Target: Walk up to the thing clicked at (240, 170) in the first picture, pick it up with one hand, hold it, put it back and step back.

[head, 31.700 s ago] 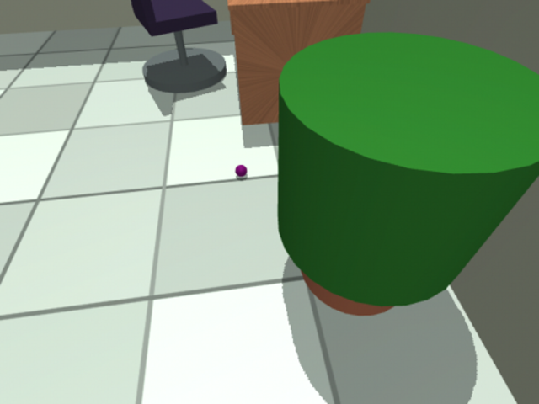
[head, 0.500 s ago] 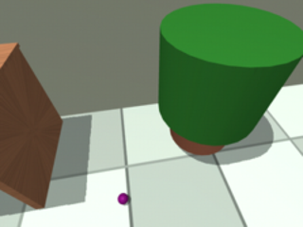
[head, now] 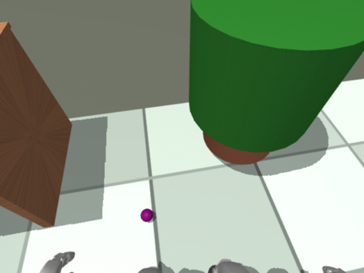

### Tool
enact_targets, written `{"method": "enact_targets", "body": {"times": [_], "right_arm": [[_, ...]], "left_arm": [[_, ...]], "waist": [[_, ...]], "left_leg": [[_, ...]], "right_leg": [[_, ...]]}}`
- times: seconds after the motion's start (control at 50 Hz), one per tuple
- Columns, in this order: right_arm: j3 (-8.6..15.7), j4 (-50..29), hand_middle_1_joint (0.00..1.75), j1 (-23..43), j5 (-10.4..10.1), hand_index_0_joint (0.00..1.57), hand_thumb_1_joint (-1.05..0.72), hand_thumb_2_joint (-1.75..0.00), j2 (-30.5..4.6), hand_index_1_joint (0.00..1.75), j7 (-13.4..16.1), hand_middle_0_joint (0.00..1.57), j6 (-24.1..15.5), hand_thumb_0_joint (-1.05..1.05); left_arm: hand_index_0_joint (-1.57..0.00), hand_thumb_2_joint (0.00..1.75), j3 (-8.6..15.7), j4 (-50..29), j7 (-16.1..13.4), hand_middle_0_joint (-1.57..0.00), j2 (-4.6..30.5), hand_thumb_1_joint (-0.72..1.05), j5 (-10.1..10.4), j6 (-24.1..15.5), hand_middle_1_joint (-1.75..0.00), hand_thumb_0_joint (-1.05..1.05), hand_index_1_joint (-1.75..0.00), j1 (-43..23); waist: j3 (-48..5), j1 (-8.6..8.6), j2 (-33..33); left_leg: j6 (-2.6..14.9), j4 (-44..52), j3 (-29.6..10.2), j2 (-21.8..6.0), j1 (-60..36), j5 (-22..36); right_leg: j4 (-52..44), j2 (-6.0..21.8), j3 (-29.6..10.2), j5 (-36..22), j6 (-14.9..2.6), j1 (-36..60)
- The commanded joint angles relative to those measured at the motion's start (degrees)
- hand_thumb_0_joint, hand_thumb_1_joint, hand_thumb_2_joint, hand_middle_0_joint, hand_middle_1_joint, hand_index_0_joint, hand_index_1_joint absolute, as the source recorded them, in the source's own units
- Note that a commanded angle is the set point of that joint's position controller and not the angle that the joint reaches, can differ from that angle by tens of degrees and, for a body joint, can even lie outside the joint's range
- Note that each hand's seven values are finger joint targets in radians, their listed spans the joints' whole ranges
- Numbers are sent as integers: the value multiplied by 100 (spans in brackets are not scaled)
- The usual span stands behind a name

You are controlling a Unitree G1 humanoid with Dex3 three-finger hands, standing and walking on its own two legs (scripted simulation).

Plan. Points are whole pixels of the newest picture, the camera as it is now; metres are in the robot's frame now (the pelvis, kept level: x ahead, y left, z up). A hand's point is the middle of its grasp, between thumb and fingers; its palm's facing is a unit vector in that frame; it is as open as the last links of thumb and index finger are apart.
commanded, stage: walk up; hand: left
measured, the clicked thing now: (146, 215) +0.46 +0.22 -0.72
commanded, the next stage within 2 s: none
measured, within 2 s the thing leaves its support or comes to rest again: neither
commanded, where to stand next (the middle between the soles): +0.07 -0.01 m, yaw -1 degrees
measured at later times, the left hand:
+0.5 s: hand out of the picture +0.02 +0.26 -0.13, palm faces -0.04 -0.91 -0.40, open 7.4 cm
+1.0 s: hand out of the picture +0.09 +0.27 -0.15, palm faces -0.04 -0.91 -0.41, open 7.4 cm
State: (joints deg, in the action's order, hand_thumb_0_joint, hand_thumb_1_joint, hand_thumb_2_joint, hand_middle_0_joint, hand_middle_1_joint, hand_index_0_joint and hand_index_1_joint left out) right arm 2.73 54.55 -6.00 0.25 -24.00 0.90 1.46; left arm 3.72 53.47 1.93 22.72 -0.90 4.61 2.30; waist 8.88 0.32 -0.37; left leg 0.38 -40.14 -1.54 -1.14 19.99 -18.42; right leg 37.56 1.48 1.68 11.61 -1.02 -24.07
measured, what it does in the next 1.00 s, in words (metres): steps on the spot: right foot, then left foot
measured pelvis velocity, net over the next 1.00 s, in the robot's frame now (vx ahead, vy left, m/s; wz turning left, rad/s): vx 0.00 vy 0.00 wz -0.05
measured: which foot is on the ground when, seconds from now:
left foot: down 0.00-0.38, up 0.40-0.72, down 0.74-1.00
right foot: down 0.00-0.14, up 0.16-0.36, down 0.38-0.78, up 0.80-1.00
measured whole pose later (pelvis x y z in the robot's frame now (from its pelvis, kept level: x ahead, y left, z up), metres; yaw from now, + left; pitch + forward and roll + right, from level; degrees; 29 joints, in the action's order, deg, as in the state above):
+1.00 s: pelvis +0.00 +0.00 -0.01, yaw -3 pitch -4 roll +0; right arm 1.6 42.1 -1.3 1.5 -19.8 -1.2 2.8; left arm 1.7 48.8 -2.0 21.9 0.8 0.2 11.4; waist 10.9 -1.3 1.1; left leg 2.1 -37.8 1.4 -0.6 25.6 -8.7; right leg 58.4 -0.8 -1.1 31.1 -0.4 -22.0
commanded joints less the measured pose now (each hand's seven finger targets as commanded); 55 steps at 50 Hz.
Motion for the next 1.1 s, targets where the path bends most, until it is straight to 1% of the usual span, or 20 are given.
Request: {"method": "enact_targets", "body": {"times": [0.0,0.08,0.1,0.12,0.18,0.26,0.32,0.34,0.36,0.38,0.4,0.48,0.66,0.7,0.72,0.76,0.86,1.02,1.06,1.08], "right_arm": [[368,-375,30,-832,21,20,-90,-90,-1011,30,55,20,-36,0],[497,-270,30,-1757,72,20,-90,-90,-1180,30,42,20,-89,0],[584,-412,30,-1517,190,20,-90,-90,-1664,30,48,20,-181,0],[662,-660,30,-962,270,20,-90,-90,-1991,30,89,20,-270,0],[586,-898,30,53,263,20,-90,-90,-1805,30,165,20,-405,0],[656,-858,30,-662,378,20,-90,-90,-1813,30,-34,20,-480,0],[629,-876,30,-957,414,20,-90,-90,-1639,30,-142,20,-369,0],[522,-932,30,-957,360,20,-90,-90,-1344,30,-149,20,-322,0],[325,-1072,30,-1003,245,20,-90,-90,-711,30,-154,20,-329,0],[342,-1322,30,-448,201,20,-90,-90,-894,30,-124,20,-357,0],[428,-1323,30,-345,171,20,-90,-90,-1239,30,-67,20,-395,0],[423,-1020,30,-1156,66,20,-90,-90,-1032,30,-231,20,-407,0],[306,-1052,30,-524,-10,20,-90,-90,-686,30,-205,20,-150,0],[353,-930,30,-897,38,20,-90,-90,-886,30,-155,20,-171,0],[456,-927,30,-1024,75,20,-90,-90,-1248,30,-115,20,-195,0],[482,-1079,30,-986,-51,20,-90,-90,-1452,30,-77,20,-210,0],[452,-1465,30,180,88,20,-90,-90,-1186,30,-58,20,79,0],[514,-1710,30,408,55,20,-90,-90,-1321,30,-57,20,143,0],[392,-1681,30,171,39,20,-90,-90,-890,30,-27,20,162,0],[331,-1695,30,239,-22,20,-90,-90,-618,30,22,20,104,0]], "left_arm": [[-20,90,382,-782,-46,-20,1457,90,-107,-62,-30,0,-30,-500],[-20,90,301,-1118,-129,-20,1187,90,-181,-17,-30,0,-30,-938],[-20,90,281,-1113,-170,-20,930,90,-169,-16,-30,0,-30,-558],[-20,90,363,-1024,-187,-20,1134,90,-218,-14,-30,0,-30,-238],[-20,90,475,-648,-122,-20,1374,90,-150,-87,-30,0,-30,551],[-20,90,493,-729,132,-20,1340,90,-148,-346,-30,0,-30,839],[-20,90,499,-640,96,-20,1148,90,-145,-558,-30,0,-30,1050],[-20,90,539,-445,12,-20,1195,90,-149,-674,-30,0,-30,1718],[-20,90,652,-381,-64,-20,1658,90,-208,-782,-30,0,-30,2226],[-20,90,669,-507,-111,-20,2002,90,-169,-820,-30,0,-30,2042],[-20,90,641,-641,-114,-20,1970,90,-101,-826,-30,0,-30,1823],[-20,90,470,-638,-192,-20,1505,90,28,-1006,-30,0,-30,1785],[-20,90,165,-866,-403,-20,1295,90,108,-769,-30,0,-30,1509],[-20,90,114,-921,-448,-20,1275,90,172,-701,-30,0,-30,1400],[-20,90,69,-937,-457,-20,1157,90,231,-711,-30,0,-30,1566],[-20,90,81,-756,-535,-20,978,90,382,-564,-30,0,-30,2056],[-20,90,129,-456,-538,-20,1206,90,263,-438,-30,0,-30,2043],[-20,90,366,-438,-319,-20,958,90,-27,-325,-30,0,-30,2444],[-20,90,520,-595,-282,-20,1222,90,-218,-361,-30,0,-30,2313],[-20,90,649,-939,-281,-20,1838,90,-266,-401,-30,0,-30,1701]], "waist": [[-1273,162,-1278],[-960,590,-453],[-809,406,1283],[-669,88,815],[-705,-404,506],[-972,-150,1444],[-609,-144,1091],[-641,-459,505],[-652,-623,-953],[-227,-659,-858],[273,-530,-149],[-67,-85,-335],[-316,-178,-972],[-667,122,-578],[-1041,190,176],[-2125,125,1155],[-865,-144,1032],[-1389,-377,936],[-1029,-370,-125],[-598,-444,-1621]], "left_leg": [[398,-1609,131,305,-836,-1232],[529,-88,-580,-287,-871,-910],[973,1961,-2915,-1498,-110,-1104],[1326,2399,-3705,-2024,517,-1056],[1302,1989,-2579,-1651,646,-1483],[1177,2100,-2037,-1347,-586,-2477],[1074,1220,-1253,-997,-598,-1094],[841,10,-702,-639,241,-468],[413,-1745,-93,40,1696,-669],[216,-2129,-235,375,2904,-1321],[169,-2260,-942,19,2723,-1124],[64,-1721,-848,36,1838,-71],[173,203,221,172,-340,942],[384,978,172,171,-1152,1915],[583,959,-349,-345,-1737,4065],[1915,1172,-2406,-1971,-2101,5690],[1354,1711,-1056,-1246,-36,1552],[990,1467,-1434,-1418,499,410],[380,334,-974,-676,1670,-1102],[-17,-1437,-155,736,2131,-1492]], "right_leg": [[-1302,1658,-1901,99,-1231,-826],[245,748,-1446,1336,-688,-1507],[1907,-376,-779,2465,-261,-1434],[2898,-517,-1365,2083,-153,-1027],[3431,-405,-1412,1546,-30,-612],[1451,-151,-330,2116,45,-243],[-859,-401,106,2194,-122,841],[-1892,-301,-102,1357,-164,2218],[-2396,618,-2130,1772,-423,3302],[-2533,1844,-4136,2056,-963,2836],[-2688,2245,-4235,2119,-1353,1987],[-2113,1283,-1800,-839,-751,2215],[-813,905,-440,-3613,-578,1114],[139,762,-407,-3371,-438,1013],[951,317,-342,-2548,-174,770],[3157,-658,-576,2544,54,566],[2964,-229,-451,2086,-46,323],[401,-182,-4,1029,-131,1321],[-885,452,-1344,1982,-532,1587],[-2112,2073,-3618,2113,-1096,684]]}}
